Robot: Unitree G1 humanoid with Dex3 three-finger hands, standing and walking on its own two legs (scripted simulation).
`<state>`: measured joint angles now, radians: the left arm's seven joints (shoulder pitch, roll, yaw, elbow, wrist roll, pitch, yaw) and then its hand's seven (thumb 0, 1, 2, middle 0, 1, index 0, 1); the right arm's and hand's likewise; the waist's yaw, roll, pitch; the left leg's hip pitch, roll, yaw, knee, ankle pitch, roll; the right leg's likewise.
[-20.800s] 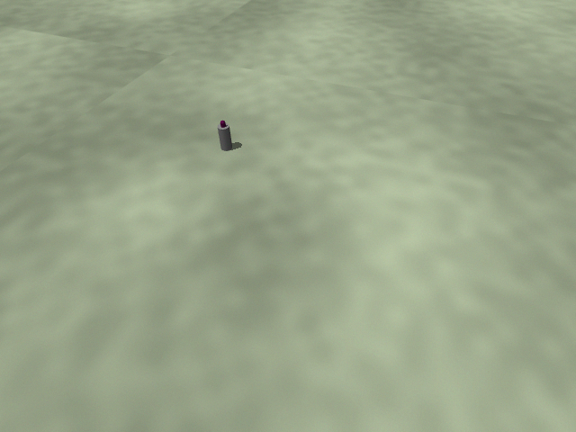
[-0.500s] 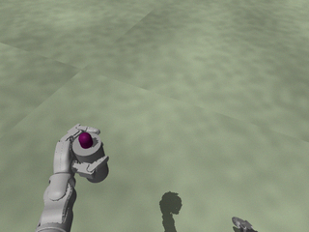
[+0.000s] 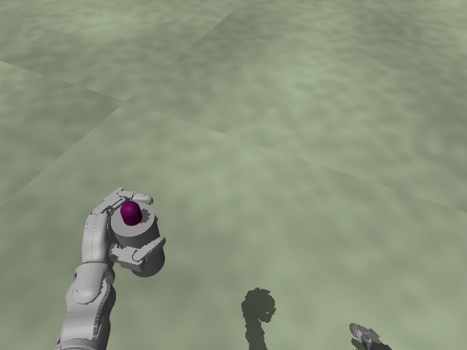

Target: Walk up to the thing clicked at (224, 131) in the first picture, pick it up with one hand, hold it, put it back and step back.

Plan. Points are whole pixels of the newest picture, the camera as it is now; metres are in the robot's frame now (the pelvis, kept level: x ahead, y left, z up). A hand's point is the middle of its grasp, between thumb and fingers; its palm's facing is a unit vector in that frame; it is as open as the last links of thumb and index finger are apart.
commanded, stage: crouch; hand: left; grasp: from the side
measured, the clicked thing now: (139, 236) +0.33 +0.17 +0.02
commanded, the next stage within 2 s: lower in 1.92 s
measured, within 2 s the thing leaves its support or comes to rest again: neither
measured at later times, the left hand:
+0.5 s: hand (151, 254) +0.33 +0.17 -0.07, palm faces +0.11 -0.99 -0.04, open 9.5 cm
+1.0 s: hand (163, 280) +0.37 +0.19 -0.31, palm faces +0.17 -0.98 -0.05, open 9.5 cm
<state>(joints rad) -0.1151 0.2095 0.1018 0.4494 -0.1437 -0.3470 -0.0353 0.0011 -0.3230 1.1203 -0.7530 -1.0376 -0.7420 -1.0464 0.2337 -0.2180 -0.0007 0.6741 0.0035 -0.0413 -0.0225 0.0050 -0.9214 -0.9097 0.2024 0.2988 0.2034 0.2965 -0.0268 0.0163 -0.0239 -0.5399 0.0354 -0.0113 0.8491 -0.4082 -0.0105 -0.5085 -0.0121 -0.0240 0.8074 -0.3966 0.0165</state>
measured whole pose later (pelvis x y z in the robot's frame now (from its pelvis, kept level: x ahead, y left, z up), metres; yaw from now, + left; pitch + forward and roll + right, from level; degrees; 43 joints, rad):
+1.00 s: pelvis -0.07 -0.01 -0.27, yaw -3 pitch +34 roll -3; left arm -0.59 0.34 0.40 1.09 -0.10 -0.78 -0.09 0.00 -0.32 1.12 -0.76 -1.03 -0.75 -1.04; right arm 0.11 -0.25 0.01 0.73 -0.10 -0.02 0.09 0.00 -0.92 -0.91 0.20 0.30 0.20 0.30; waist -0.11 0.00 -0.18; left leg -1.88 0.04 -0.08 1.97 -0.68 -0.02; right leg -1.85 0.00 -0.04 1.94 -0.68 0.00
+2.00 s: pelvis -0.09 +0.00 -0.43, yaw -8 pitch +26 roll -9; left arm -0.68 0.56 0.55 1.16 -0.07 -0.80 -0.15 0.00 -0.31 1.11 -0.76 -1.03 -0.75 -1.03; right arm 0.01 -0.32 0.18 0.69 -0.19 0.02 0.12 0.00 -0.93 -0.91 0.20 0.30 0.21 0.30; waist -0.20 -0.07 0.06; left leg -2.27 0.01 -0.20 2.51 -0.69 -0.03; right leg -2.19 0.02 -0.12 2.39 -0.67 0.03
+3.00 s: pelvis -0.10 +0.02 -0.45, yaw -14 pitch +15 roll -15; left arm -0.66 0.79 0.60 1.36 -0.05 -0.99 -0.04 0.00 -0.32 1.11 -0.76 -1.02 -0.75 -1.02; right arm -0.13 -0.37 0.43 0.60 -0.33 0.02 0.14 -0.01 -0.91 -0.91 0.21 0.30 0.21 0.30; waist -0.26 -0.24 0.28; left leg -2.23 0.01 -0.34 2.65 -0.71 -0.03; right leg -2.11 0.06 -0.21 2.43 -0.63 0.06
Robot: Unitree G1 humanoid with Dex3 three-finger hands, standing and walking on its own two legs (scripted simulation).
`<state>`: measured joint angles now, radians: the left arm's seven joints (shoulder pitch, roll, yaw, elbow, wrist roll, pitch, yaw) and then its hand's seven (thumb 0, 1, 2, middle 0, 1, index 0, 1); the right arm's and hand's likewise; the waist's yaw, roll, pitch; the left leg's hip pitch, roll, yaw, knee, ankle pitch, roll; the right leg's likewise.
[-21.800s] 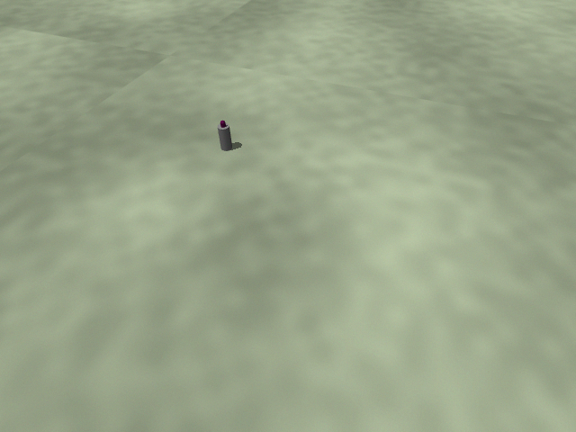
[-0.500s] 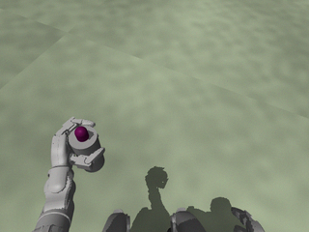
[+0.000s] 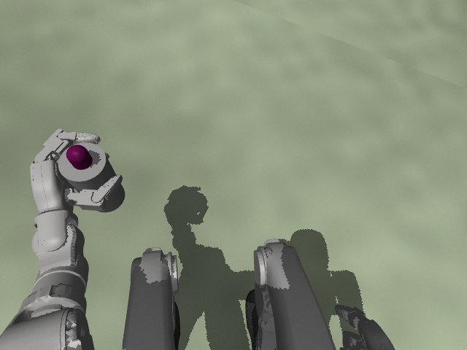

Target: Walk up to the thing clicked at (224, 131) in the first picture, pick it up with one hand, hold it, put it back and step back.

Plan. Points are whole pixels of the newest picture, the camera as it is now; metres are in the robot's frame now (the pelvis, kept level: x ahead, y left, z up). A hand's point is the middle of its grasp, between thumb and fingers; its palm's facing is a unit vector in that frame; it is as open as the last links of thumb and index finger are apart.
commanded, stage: crouch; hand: left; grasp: from the side
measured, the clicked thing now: (93, 177) +0.43 +0.22 -0.07
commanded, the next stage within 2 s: lower in 0.92 s
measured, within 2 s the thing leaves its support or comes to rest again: neither
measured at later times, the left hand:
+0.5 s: hand (108, 185) +0.45 +0.23 -0.18, palm faces +0.21 -0.98 -0.03, open 9.5 cm
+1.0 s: hand (113, 193) +0.45 +0.24 -0.24, palm faces +0.19 -0.98 -0.03, open 9.5 cm
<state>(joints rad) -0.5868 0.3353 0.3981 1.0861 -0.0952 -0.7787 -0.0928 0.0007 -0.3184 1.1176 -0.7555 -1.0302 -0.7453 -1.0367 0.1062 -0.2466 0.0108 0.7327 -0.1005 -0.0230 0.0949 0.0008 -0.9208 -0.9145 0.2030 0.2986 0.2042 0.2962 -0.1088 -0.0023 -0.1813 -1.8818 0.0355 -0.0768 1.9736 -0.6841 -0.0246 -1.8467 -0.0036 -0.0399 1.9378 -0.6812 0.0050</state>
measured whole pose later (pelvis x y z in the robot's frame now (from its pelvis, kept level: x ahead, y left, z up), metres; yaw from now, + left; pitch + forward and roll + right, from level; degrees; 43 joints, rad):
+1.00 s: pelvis -0.02 +0.01 -0.16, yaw -6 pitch +26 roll -9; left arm -0.68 0.56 0.55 1.16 -0.07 -0.80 -0.15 0.00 -0.31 1.11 -0.76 -1.03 -0.75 -1.03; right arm 0.01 -0.32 0.18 0.69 -0.19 0.02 0.12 0.00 -0.93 -0.91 0.20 0.30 0.21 0.30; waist -0.20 -0.07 0.06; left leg -2.27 0.01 -0.20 2.51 -0.69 -0.03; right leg -2.19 0.02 -0.12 2.39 -0.67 0.03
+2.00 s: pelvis -0.03 +0.02 -0.18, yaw -11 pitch +15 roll -15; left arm -0.66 0.79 0.60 1.36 -0.05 -0.99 -0.04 0.00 -0.32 1.11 -0.76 -1.02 -0.75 -1.02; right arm -0.13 -0.37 0.43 0.60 -0.33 0.02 0.14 -0.01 -0.91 -0.91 0.21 0.30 0.21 0.30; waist -0.26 -0.24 0.28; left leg -2.23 0.01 -0.34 2.65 -0.71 -0.03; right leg -2.11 0.06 -0.21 2.43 -0.63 0.06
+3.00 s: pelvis -0.04 +0.03 -0.18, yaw -13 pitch +13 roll -17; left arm -0.68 0.84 0.56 1.43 -0.09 -1.07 -0.02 -0.01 -0.50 0.11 -0.26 -0.16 -0.27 -0.16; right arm -0.16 -0.38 0.49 0.56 -0.34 0.03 0.14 -0.01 -0.90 -0.90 0.21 0.30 0.21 0.30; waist -0.26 -0.26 0.29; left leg -2.22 0.02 -0.37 2.66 -0.71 -0.01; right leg -2.09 0.09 -0.24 2.40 -0.60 0.07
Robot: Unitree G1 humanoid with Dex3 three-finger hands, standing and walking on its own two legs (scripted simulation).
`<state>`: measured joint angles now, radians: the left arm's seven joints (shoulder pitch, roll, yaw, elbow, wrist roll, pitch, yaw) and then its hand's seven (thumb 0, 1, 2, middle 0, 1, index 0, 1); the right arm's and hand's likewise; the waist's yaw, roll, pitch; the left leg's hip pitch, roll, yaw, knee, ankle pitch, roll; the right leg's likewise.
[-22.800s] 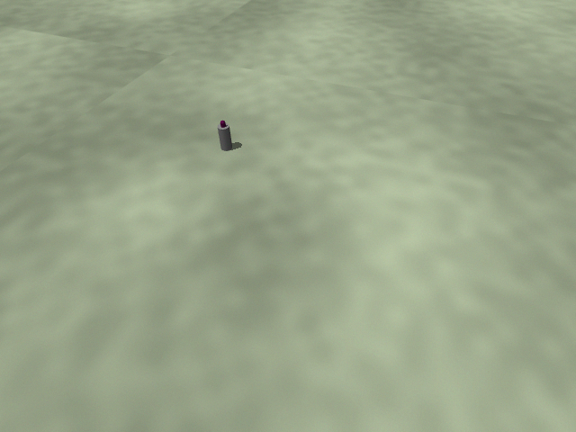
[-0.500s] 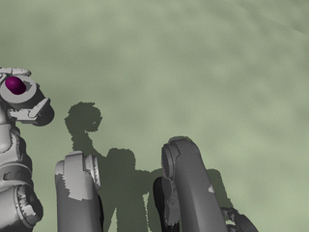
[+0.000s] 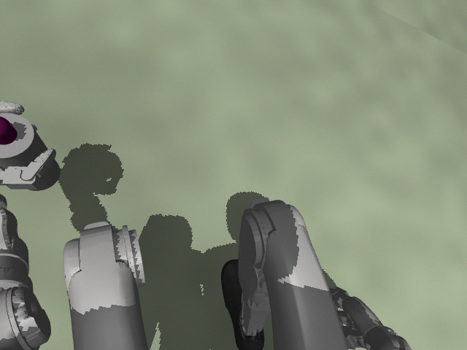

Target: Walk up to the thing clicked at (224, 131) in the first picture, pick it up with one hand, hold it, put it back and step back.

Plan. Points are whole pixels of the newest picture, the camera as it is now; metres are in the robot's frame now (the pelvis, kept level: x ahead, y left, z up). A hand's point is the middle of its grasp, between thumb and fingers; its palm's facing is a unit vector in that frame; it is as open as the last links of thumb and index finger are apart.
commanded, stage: lower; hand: left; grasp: from the side
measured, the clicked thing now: (20, 152) +0.45 +0.28 -0.10
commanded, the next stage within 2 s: loosen in 1.18 s
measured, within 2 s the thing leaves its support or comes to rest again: rests again in 1.12 s
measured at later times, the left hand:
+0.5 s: hand (33, 161) +0.45 +0.28 -0.15, palm faces +0.30 -0.95 -0.02, open 9.4 cm
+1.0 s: hand (40, 168) +0.45 +0.28 -0.19, palm faces +0.31 -0.95 -0.03, open 9.4 cm
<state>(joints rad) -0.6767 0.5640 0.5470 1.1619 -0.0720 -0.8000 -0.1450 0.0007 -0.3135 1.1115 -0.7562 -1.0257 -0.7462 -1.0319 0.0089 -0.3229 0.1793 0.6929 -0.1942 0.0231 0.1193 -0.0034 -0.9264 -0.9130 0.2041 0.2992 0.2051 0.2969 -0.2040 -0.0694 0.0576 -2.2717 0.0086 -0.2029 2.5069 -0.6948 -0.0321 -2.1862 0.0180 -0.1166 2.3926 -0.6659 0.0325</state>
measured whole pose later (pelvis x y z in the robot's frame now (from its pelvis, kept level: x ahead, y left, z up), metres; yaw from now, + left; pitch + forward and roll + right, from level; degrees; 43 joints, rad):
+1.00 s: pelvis -0.01 +0.01 -0.03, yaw -5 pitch +15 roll -15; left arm -0.66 0.79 0.60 1.36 -0.05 -0.99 -0.04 0.00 -0.32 1.11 -0.76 -1.02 -0.75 -1.02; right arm -0.13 -0.37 0.43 0.60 -0.33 0.02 0.14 -0.01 -0.91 -0.91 0.21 0.30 0.21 0.30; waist -0.26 -0.24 0.28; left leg -2.23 0.01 -0.34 2.65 -0.71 -0.03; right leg -2.11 0.06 -0.21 2.43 -0.63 0.06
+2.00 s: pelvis -0.02 +0.02 -0.03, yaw -7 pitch +13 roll -17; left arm -0.68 0.84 0.56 1.43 -0.09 -1.07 -0.02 -0.01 -0.50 0.11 -0.26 -0.16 -0.27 -0.16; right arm -0.16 -0.38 0.49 0.56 -0.34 0.03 0.14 -0.01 -0.90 -0.90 0.21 0.30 0.21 0.30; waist -0.26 -0.26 0.29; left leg -2.22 0.02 -0.37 2.66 -0.71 -0.01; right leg -2.09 0.09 -0.24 2.40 -0.60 0.07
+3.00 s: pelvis +0.01 +0.00 +0.14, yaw +4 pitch +33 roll -5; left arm -0.19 0.52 0.35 0.51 0.05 -0.06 0.01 -0.01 -0.51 0.08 -0.06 -0.06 -0.06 -0.07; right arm 0.10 -0.26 0.01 0.55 0.04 0.16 0.00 0.00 -0.90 -0.90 0.21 0.30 0.21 0.30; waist -0.04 0.01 -0.14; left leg -1.94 0.05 -0.08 2.03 -0.67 0.00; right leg -1.90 0.01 -0.04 1.97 -0.65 0.03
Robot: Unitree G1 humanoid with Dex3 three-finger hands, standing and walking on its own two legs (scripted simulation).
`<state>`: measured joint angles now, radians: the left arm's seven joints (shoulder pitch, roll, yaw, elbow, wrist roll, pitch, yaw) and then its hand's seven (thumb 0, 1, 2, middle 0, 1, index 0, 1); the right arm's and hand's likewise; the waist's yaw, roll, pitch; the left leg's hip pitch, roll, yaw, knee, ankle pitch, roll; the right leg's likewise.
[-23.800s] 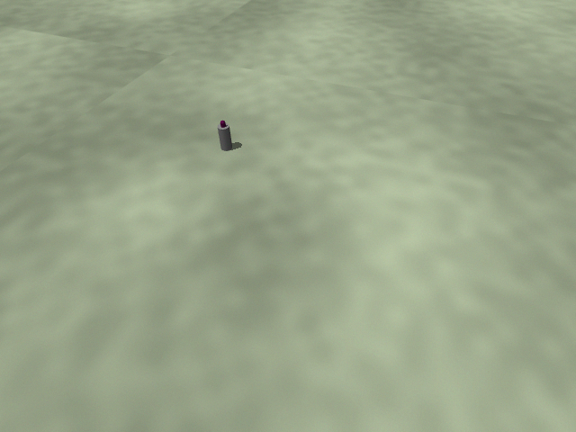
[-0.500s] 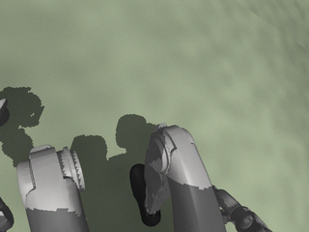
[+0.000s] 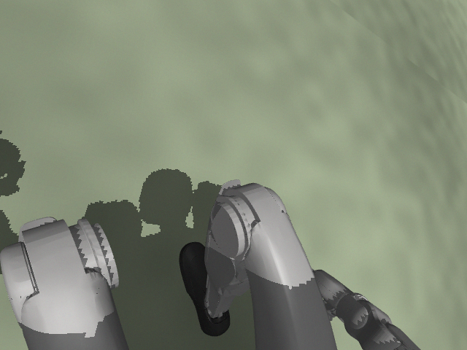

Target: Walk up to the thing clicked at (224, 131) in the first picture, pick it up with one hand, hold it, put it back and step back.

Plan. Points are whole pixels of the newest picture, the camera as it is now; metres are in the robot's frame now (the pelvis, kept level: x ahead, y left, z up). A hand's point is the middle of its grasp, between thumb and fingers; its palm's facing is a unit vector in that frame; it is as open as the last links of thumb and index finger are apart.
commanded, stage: lower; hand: left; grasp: from the side
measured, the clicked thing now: out of the picture +0.43 +0.31 -0.18
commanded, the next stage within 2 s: loosen in 0.18 s
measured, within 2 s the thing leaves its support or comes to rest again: rests again in 0.12 s
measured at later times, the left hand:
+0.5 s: hand out of the picture +0.43 +0.30 -0.17, palm faces +0.42 -0.91 -0.01, open 9.4 cm
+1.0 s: hand out of the picture +0.43 +0.31 -0.16, palm faces +0.42 -0.91 +0.01, open 16.3 cm
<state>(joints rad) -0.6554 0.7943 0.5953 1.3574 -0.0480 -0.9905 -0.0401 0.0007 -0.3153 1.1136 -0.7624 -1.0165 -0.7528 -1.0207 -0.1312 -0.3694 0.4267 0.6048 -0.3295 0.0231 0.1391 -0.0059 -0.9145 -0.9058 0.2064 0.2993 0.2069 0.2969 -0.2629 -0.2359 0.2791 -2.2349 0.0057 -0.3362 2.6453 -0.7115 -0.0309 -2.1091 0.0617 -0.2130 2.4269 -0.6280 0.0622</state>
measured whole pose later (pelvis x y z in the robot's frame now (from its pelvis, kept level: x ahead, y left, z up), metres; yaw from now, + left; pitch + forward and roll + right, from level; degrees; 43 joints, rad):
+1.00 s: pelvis -0.01 +0.01 +0.00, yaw -2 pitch +13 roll -17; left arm -0.68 0.84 0.56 1.43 -0.09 -1.07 -0.02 -0.01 -0.50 0.11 -0.26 -0.16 -0.27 -0.16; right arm -0.16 -0.38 0.49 0.56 -0.34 0.03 0.14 -0.01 -0.90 -0.90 0.21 0.30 0.21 0.30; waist -0.26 -0.26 0.29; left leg -2.22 0.02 -0.37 2.66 -0.71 -0.01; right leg -2.09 0.09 -0.24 2.40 -0.60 0.07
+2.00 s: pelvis +0.02 -0.01 +0.17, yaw +9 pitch +33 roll -5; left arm -0.19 0.52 0.35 0.51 0.05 -0.06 0.01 -0.01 -0.51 0.08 -0.06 -0.06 -0.06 -0.07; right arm 0.10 -0.26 0.01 0.55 0.04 0.16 0.00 0.00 -0.90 -0.90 0.21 0.30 0.21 0.30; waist -0.04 0.01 -0.14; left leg -1.94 0.05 -0.08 2.03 -0.67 0.00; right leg -1.90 0.01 -0.04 1.97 -0.65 0.03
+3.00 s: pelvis +0.10 +0.01 +0.43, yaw +14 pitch +9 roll -2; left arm 0.47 0.22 -0.01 -0.02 -0.02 0.29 0.15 -0.01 -0.54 0.06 -0.06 -0.05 -0.05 -0.06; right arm 0.27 -0.20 0.04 0.46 0.01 -0.09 -0.18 0.01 -0.89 -0.90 0.21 0.30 0.21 0.30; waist -0.02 0.04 -0.12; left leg -0.65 0.04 -0.04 0.99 -0.49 -0.01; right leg -0.61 -0.01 -0.05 0.93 -0.47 0.01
